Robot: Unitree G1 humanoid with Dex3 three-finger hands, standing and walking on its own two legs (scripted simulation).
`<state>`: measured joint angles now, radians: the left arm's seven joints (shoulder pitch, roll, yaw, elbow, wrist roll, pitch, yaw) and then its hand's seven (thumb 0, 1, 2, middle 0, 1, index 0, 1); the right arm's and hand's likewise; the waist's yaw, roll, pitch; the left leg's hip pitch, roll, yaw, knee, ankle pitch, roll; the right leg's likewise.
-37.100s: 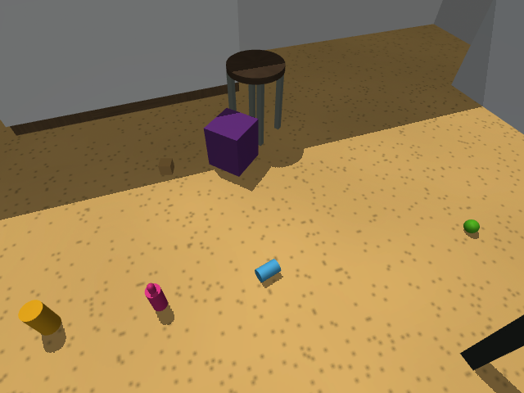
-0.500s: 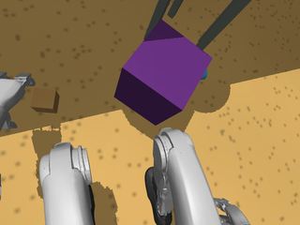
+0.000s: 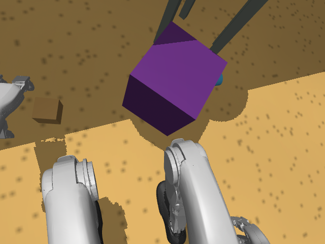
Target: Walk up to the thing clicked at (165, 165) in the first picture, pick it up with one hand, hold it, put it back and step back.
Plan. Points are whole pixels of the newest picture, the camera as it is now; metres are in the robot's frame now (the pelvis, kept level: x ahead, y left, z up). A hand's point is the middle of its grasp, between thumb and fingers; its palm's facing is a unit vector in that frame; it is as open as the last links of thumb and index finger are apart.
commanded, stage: rise first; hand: left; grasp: from above
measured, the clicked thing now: (48, 111) +0.48 +0.26 -0.30
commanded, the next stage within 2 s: approach in 0.60 s
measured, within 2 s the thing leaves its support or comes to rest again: neither
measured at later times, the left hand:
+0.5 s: hand (5, 112) +0.44 +0.31 -0.15, palm faces -0.47 +0.02 -0.88, open 13.4 cm
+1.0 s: hand (32, 105) +0.46 +0.26 -0.16, palm faces -0.46 +0.03 -0.89, open 13.3 cm
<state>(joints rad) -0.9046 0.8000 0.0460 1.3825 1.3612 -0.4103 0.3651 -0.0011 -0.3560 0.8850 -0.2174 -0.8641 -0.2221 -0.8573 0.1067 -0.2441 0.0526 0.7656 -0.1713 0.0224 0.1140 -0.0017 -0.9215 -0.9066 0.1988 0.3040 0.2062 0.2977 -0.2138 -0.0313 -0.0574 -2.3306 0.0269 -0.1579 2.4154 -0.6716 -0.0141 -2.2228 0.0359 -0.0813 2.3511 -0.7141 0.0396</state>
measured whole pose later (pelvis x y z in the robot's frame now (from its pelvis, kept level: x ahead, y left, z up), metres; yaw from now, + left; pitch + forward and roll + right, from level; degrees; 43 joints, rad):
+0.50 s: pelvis +0.00 +0.00 +0.00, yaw +0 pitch +33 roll -8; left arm -0.93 0.80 0.03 1.39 1.37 -0.40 0.36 0.00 -0.39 0.91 -0.20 -0.89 -0.20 -0.89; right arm 0.12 -0.24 0.06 0.76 -0.16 0.01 0.11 0.00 -0.92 -0.91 0.20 0.30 0.21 0.30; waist -0.22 -0.03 -0.07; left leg -2.33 0.02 -0.15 2.40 -0.66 -0.01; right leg -2.22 0.03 -0.08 2.34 -0.71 0.04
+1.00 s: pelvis -0.01 +0.00 +0.00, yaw +0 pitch +33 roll -8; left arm -1.03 0.74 -0.08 1.47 1.37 -0.39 0.40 0.00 -0.38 0.91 -0.20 -0.92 -0.21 -0.91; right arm 0.11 -0.24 0.08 0.78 -0.17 -0.01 0.10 0.00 -0.92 -0.90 0.20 0.30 0.21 0.30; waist -0.25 -0.05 -0.06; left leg -2.34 0.02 -0.16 2.40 -0.65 -0.02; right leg -2.24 0.04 -0.08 2.34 -0.69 0.04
